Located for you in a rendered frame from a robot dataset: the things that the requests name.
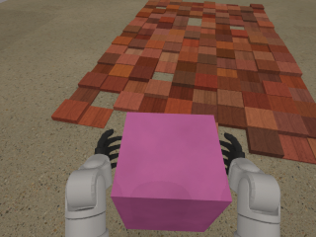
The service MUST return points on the robot right forearm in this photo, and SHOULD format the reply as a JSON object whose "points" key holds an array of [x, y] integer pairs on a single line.
{"points": [[258, 200]]}

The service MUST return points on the carton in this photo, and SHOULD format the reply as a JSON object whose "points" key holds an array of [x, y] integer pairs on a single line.
{"points": [[170, 173]]}

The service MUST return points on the robot left forearm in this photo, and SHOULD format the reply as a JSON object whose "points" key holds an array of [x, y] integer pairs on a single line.
{"points": [[86, 199]]}

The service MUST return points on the robot right hand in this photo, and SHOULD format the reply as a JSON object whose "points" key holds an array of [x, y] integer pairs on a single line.
{"points": [[235, 150]]}

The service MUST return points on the robot left hand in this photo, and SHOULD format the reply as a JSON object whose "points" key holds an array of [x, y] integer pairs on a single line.
{"points": [[104, 148]]}

